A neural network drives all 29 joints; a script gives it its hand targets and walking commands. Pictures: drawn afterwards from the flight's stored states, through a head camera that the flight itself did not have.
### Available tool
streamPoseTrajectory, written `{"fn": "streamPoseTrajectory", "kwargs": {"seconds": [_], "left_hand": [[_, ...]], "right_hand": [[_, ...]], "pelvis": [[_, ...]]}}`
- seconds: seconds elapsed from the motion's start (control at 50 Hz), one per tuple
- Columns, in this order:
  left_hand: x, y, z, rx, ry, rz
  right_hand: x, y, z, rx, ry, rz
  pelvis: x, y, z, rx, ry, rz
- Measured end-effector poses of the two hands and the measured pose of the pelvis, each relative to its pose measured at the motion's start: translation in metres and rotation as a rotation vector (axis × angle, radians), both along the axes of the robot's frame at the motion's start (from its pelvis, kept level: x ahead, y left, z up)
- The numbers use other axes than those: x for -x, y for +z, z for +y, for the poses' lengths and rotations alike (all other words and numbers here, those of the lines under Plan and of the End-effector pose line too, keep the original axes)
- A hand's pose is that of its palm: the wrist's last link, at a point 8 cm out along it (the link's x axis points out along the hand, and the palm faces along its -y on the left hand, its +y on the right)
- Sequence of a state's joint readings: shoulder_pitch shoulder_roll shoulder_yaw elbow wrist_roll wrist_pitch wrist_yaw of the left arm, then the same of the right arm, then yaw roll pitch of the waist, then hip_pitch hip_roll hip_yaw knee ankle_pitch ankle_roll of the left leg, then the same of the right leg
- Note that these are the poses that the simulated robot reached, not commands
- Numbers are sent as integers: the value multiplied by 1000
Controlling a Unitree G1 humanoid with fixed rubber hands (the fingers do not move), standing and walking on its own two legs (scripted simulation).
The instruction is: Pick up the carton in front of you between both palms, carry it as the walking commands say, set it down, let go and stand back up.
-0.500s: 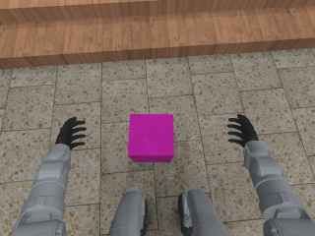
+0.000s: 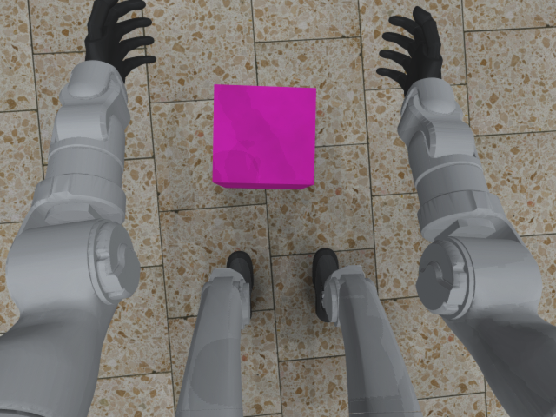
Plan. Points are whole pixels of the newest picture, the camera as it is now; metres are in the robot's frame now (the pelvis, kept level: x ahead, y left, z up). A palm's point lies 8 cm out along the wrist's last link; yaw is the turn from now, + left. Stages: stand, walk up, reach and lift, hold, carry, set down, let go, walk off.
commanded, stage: reach and lift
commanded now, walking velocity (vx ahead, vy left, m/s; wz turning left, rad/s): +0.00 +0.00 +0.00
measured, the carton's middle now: (264, 145) +0.50 +0.03 -0.51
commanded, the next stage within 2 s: none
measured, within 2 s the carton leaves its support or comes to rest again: leaves its support in 1.66 s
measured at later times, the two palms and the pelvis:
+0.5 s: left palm (165, 130) +0.50 +0.22 -0.34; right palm (365, 133) +0.50 -0.16 -0.35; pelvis -0.02 -0.02 -0.19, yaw -1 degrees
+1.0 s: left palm (185, 134) +0.51 +0.21 -0.45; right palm (346, 134) +0.51 -0.15 -0.45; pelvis -0.03 -0.01 -0.27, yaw -2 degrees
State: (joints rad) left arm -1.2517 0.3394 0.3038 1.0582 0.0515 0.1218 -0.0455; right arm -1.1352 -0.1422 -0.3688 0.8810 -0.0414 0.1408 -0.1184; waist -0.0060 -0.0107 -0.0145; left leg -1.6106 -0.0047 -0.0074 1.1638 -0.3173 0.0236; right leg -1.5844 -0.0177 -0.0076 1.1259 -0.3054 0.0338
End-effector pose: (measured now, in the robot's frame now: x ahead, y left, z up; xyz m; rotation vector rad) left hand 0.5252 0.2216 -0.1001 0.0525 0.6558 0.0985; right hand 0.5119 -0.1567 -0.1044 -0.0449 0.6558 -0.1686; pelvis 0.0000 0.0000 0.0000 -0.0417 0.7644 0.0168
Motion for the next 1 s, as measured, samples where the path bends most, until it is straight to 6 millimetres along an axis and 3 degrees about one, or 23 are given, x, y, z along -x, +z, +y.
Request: {"fn": "streamPoseTrajectory", "kwargs": {"seconds": [0.14, 0.32, 0.44, 0.6, 0.82, 0.9, 1.0], "left_hand": [[6, -61, -3, -3, 22, 33], [22, -172, 1, -21, 56, 43], [27, -226, 4, -22, 58, 23], [22, -273, -5, -7, 53, 50], [22, -346, -11, -7, 47, 89], [19, -358, -10, -14, 47, 76], [11, -352, -11, -8, 40, 51]], "right_hand": [[5, -60, -5, 0, -3, 31], [12, -169, -9, 2, 15, 41], [16, -223, -8, -2, 18, 31], [14, -270, -4, -11, 12, 61], [13, -340, -2, -2, 21, 111], [4, -346, -2, -7, 17, 82], [-3, -343, 5, -7, 35, 66]], "pelvis": [[-14, -32, -2, 6, -7, 109], [-6, -115, -10, 3, -14, 151], [11, -169, -15, -1, -14, 89], [31, -218, -16, 2, -16, -18], [39, -262, -13, 7, -21, -106], [37, -271, -10, 6, -30, -138], [33, -274, -9, 4, -28, -141]]}}
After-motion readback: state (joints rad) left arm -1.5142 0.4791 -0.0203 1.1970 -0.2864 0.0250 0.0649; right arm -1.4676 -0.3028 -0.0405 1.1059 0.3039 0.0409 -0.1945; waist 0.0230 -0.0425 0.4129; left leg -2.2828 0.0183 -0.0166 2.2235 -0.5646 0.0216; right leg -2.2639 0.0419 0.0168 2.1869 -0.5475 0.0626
